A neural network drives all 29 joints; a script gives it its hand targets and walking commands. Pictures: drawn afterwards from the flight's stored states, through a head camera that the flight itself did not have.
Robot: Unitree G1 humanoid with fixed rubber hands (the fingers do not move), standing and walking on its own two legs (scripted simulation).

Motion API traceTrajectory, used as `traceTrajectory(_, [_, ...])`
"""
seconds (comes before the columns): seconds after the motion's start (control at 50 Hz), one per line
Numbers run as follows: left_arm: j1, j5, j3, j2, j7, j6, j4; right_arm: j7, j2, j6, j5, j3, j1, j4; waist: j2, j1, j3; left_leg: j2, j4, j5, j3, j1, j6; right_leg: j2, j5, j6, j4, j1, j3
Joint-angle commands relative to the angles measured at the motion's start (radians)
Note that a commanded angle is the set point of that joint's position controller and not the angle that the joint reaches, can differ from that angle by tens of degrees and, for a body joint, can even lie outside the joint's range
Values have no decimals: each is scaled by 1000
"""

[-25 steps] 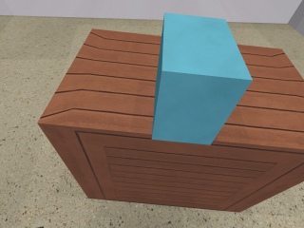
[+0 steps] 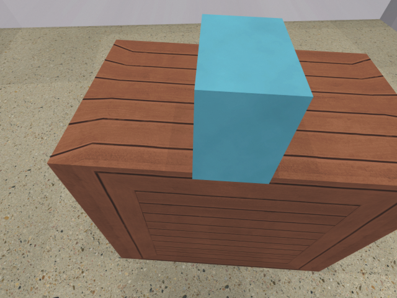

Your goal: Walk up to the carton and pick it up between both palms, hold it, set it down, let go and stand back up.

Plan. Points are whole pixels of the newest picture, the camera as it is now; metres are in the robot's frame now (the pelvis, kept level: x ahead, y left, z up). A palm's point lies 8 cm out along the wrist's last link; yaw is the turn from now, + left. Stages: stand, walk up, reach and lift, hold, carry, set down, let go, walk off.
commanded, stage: walk up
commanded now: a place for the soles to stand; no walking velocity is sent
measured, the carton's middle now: (236, 100) +0.50 -0.06 +0.14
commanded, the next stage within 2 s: reach and lift in 0.52 s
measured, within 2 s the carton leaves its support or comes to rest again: neither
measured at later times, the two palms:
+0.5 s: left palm out of the picture +0.09 +0.32 -0.10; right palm out of the picture +0.10 -0.30 -0.10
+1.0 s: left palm (73, 265) +0.20 +0.25 -0.04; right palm out of the picture +0.16 -0.30 -0.06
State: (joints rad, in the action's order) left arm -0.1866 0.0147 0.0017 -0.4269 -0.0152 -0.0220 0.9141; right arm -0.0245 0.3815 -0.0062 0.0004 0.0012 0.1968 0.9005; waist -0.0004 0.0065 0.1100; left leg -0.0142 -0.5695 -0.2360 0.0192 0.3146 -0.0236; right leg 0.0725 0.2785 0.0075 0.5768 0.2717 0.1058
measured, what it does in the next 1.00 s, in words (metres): stands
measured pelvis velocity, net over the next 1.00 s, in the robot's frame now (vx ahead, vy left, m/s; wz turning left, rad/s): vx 0.02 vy -0.01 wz -0.01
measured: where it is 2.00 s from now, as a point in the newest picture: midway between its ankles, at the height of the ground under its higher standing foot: outside the picture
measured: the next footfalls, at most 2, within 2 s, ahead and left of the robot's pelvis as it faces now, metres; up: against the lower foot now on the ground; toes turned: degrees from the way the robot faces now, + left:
none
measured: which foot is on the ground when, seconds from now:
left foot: down 0.00-1.00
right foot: down 0.00-1.00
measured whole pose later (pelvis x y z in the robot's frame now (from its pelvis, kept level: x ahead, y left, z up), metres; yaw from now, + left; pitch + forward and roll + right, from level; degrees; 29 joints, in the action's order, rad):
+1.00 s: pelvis +0.02 -0.01 +0.01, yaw -1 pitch -5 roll +0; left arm -0.14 0.01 0.00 -0.34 0.01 0.50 0.26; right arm -0.07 0.36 -0.01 0.03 -0.07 0.15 0.63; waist -0.01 0.01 0.15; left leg 0.00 -0.47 -0.22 0.01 0.17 0.00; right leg 0.05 0.27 0.00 0.50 0.14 0.10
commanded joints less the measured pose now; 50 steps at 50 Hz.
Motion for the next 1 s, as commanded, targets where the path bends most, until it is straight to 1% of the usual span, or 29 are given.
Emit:
traceTrajectory(0.0, [5, -4, -64, -196, 20, -37, 0, 2, 198, 31, -1, -54, -57, -31, 1, 21, -185, 79, 132, 29, 119, -36, -25, 124, -40, -86, -183, -145, -158])
traceTrajectory(0.04, [72, -10, -70, -193, 19, -34, -19, 8, 199, 32, 3, -53, -15, -12, -10, -6, -206, 72, 122, 80, 117, -80, -14, 138, -34, -91, -146, -113, -154])
traceTrajectory(0.1, [75, -14, -58, -174, 20, -20, -34, 11, 232, 38, 6, -66, -38, -14, 32, -10, -205, 128, 176, 116, 200, -80, -40, 62, -62, -54, -101, -120, -93])
traceTrajectory(0.12, [70, -23, -55, -170, 18, -19, -21, 13, 227, 36, 6, -56, -40, -12, 77, 3, -213, 137, 186, 133, 189, -83, -51, 56, -13, -51, -106, -135, -81])
traceTrajectory(0.18, [54, -10, -59, -161, 17, -27, -5, 12, 194, 31, 10, -50, -56, -6, 52, -1, -173, 119, 179, 142, 154, -45, -39, 63, -92, -49, -133, -140, -95])
traceTrajectory(0.2, [35, -19, -67, -172, 19, -26, 1, 12, 208, 32, 0, -30, -63, 1, 58, 12, -194, 127, 181, 150, 180, -24, -40, 56, -65, -45, -121, -161, -91])
traceTrajectory(0.22, [4, -7, -65, -168, 21, -29, 15, 13, 201, 28, -1, -49, -83, -22, 51, 26, -189, 109, 157, 120, 138, -31, -39, 77, -65, -60, -149, -164, -112])
traceTrajectory(0.24, [17, -10, -65, -193, 18, -31, 7, 7, 195, 26, -1, -44, -72, -3, -33, 21, -226, 98, 127, 151, 115, -75, -26, 110, -101, -64, -143, -158, -132])
traceTrajectory(0.26, [41, -11, -62, -182, 17, -31, -5, 9, 211, 23, 0, -50, -54, 0, -6, 6, -231, 100, 146, 116, 125, -78, -33, 95, -89, -64, -116, -156, -129])
traceTrajectory(0.28, [36, -21, -55, -162, 18, -23, -7, 17, 216, 33, -1, -50, -87, -9, 77, 16, -216, 103, 155, 97, 139, -59, -39, 79, -78, -57, -126, -143, -118])
traceTrajectory(0.3, [48, -18, -60, -172, 18, -21, 0, 9, 215, 36, -2, -43, -72, -15, -13, 11, -211, 112, 167, 155, 166, -76, -35, 81, -91, -64, -121, -143, -100])
traceTrajectory(0.34, [54, -13, -61, -172, 17, -21, -18, 14, 244, 33, 14, -49, -73, -8, 27, 5, -204, 122, 163, 216, 141, -87, -54, 65, -147, -50, -115, -140, -86])
traceTrajectory(0.38, [63, -12, -58, -160, 24, -22, -6, 4, 205, 36, 9, -52, -73, -3, 59, -3, -225, 135, 163, 214, 155, -119, -48, 67, -95, -50, -114, -129, -73])
traceTrajectory(0.42, [44, -14, -73, -202, 18, -25, -10, 4, 213, 30, 2, -45, -80, -25, -19, 3, -246, 111, 118, 208, 136, -86, -51, 75, -111, -55, -110, -144, -95])
traceTrajectory(0.44, [10, -10, -58, -185, 19, -28, -6, 6, 201, 28, 4, -46, -74, -18, 49, 9, -275, 99, 111, 174, 128, -100, -41, 91, -128, -66, -134, -166, -116])
traceTrajectory(0.48, [56, -8, -68, -184, 21, -26, 3, 7, 183, 26, 8, -34, -53, -8, 19, -10, -160, 90, 146, 93, 112, -40, -25, 109, -30, -76, -146, -95, -112])
traceTrajectory(0.5, [51, -9, -58, -182, 20, -21, 0, 13, 202, 26, 15, -47, -79, -1, 40, 6, -146, 97, 161, 66, 128, -34, -38, 76, -21, -62, -136, -91, -107])
traceTrajectory(0.52, [399, 16, -102, -154, 35, 229, -311, -25, 51, 185, 167, -225, -390, 81, 5, 16, -35, 59, 40, -250, -108, 153, 51, -66, 249, -51, 49, -21, 4])
traceTrajectory(0.54, [310, 25, -91, -103, 54, 324, -368, -41, 161, 226, 186, -269, -341, 77, 31, -3, -101, 94, 55, -338, -83, 171, 5, -86, 205, -64, 105, -80, 39])
traceTrajectory(0.56, [310, 24, -110, -117, 55, 370, -384, -46, 173, 222, 178, -256, -299, 91, -3, -20, -88, 61, 34, -256, -104, 145, -6, -78, 156, -61, 109, -91, 15])
traceTrajectory(0.58, [306, 30, -118, -106, 46, 403, -427, -48, 158, 219, 169, -254, -319, 46, -9, -24, -123, 78, 31, -256, -96, 142, -9, -69, 155, -67, 109, -115, 34])
traceTrajectory(0.6, [293, 29, -117, -75, 47, 427, -465, -46, 151, 207, 133, -244, -281, 31, 37, -19, -102, 86, 71, -232, -93, 130, -6, -80, 88, -65, 92, -150, 31])
traceTrajectory(0.66, [220, 17, -151, -85, 55, 456, -590, -49, 136, 170, 84, -209, -215, -26, -26, 9, -145, 53, 73, -98, -108, -35, 40, -57, 39, -69, -17, -81, 5])
traceTrajectory(0.72, [112, 16, -146, -80, 52, 481, -685, -53, 133, 157, 27, -193, -154, -138, -58, 20, -216, 47, 85, 94, -81, -164, 61, -77, -139, -53, -60, -134, 11])
traceTrajectory(0.76, [85, 21, -149, -87, 36, 494, -673, -41, 139, 131, 15, -173, -145, -192, -110, 29, -180, 38, 113, 103, -99, -168, 39, -93, -182, -38, -95, -183, -2])
traceTrajectory(0.82, [59, 48, -161, -68, 38, 510, -777, -38, 116, 86, -21, -131, -106, -276, -51, 35, -185, 18, 149, 198, -92, -189, 43, -104, -309, -33, -125, -246, -24])
traceTrajectory(0.92, [1, 28, -124, -22, 38, 536, -830, -34, 103, 22, -54, -119, -49, -431, -47, 50, -209, 16, 201, 239, -104, -259, 53, -111, -299, -38, -194, -242, -39])
traceTrajectory(0.94, [-15, 25, -142, -36, 34, 534, -820, -28, 95, 15, -51, -113, -56, -437, -112, 49, -176, 13, 209, 262, -101, -266, 46, -115, -331, -20, -208, -255, -38])
traceTrajectory(0.98, [-16, -11, -109, -7, 41, 524, -897, -28, 82, 12, -76, -111, -45, -522, -81, 50, -196, 13, 227, 276, -99, -290, 51, -117, -337, -30, -221, -261, -45])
